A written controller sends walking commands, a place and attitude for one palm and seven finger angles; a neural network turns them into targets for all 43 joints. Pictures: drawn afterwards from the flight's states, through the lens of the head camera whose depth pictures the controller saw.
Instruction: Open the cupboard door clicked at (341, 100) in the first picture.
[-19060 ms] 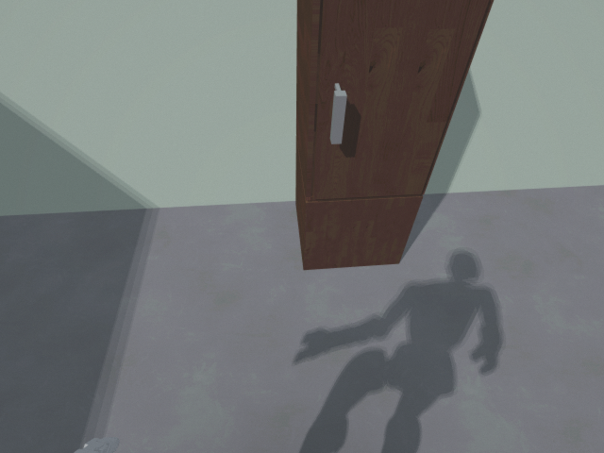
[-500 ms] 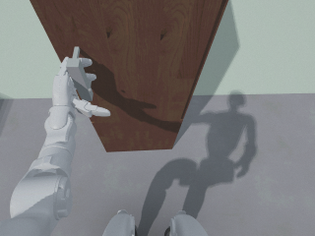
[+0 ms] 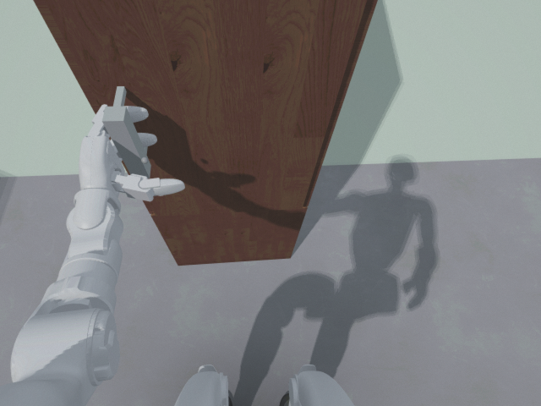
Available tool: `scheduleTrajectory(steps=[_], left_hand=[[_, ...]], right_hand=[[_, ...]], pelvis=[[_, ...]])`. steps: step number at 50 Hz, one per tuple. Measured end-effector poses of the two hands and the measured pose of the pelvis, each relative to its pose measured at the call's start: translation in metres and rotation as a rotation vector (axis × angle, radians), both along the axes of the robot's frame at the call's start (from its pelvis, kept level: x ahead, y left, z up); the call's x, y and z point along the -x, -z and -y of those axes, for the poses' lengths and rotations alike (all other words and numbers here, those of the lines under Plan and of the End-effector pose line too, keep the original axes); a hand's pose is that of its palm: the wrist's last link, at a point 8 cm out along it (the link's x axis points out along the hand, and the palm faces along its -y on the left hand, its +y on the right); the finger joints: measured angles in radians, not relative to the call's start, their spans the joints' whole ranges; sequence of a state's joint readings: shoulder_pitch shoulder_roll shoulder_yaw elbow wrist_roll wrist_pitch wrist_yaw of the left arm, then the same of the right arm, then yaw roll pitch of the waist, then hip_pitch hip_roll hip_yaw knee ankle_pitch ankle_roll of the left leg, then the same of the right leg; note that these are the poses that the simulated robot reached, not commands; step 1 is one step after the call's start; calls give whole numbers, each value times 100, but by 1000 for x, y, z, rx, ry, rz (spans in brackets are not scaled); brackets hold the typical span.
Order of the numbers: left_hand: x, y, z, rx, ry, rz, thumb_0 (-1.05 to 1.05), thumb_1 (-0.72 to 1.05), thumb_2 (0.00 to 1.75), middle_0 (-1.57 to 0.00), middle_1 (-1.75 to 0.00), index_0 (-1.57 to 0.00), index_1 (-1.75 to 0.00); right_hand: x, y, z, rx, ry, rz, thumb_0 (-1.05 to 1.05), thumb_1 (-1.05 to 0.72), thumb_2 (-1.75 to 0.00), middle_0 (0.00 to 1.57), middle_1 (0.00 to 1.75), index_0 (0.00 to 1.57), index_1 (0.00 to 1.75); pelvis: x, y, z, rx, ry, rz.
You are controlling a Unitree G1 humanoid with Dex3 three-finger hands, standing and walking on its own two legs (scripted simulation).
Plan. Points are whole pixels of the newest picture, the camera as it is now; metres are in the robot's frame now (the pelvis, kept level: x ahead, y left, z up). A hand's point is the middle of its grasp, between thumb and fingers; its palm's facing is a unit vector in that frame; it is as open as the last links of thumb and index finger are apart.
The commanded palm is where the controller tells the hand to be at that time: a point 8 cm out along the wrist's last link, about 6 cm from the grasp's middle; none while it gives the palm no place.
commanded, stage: close the thumb around the handle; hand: left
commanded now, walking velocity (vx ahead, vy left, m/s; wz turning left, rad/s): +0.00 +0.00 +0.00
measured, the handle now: (131, 134) +0.51 +0.20 +0.05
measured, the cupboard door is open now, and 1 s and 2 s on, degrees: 0 12 45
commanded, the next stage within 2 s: pull the door open along its arc in 0.48 s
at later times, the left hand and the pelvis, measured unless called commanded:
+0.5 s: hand (144, 160) +0.46 +0.17 +0.05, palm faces +0.07 -1.00 -0.01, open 6.1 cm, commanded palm +0.44 +0.21 +0.06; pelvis +0.00 +0.00 +0.00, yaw +0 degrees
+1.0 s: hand (150, 202) +0.39 +0.16 +0.05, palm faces +0.01 -1.00 +0.00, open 6.5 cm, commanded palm +0.33 +0.20 +0.06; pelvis +0.02 +0.00 +0.02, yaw -2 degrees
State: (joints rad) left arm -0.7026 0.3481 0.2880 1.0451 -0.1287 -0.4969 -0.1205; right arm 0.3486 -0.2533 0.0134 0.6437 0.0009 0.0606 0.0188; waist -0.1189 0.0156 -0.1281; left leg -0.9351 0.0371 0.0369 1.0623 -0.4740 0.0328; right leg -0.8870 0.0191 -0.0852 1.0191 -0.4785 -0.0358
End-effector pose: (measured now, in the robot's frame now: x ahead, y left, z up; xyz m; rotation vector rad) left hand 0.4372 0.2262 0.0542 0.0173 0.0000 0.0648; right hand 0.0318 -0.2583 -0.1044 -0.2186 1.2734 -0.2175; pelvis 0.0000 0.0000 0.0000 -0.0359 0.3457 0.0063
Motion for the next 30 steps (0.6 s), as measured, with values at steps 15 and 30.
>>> scheduleTrajectory(steps=[15,30], left_hand=[[0,0,-1,-1,1,2,0,47,72,-36,-130,-33,-131],[-1,0,-1,4,1,4,1,67,81,-36,-134,-34,-135]], right_hand=[[-15,2,-7,-15,-14,25,0,-90,-90,20,30,20,30],[-12,2,-7,-8,-18,10,0,-90,-90,20,30,20,30]], pelvis=[[-3,0,-3,1,0,-2],[-2,1,-3,2,-4,-1]])
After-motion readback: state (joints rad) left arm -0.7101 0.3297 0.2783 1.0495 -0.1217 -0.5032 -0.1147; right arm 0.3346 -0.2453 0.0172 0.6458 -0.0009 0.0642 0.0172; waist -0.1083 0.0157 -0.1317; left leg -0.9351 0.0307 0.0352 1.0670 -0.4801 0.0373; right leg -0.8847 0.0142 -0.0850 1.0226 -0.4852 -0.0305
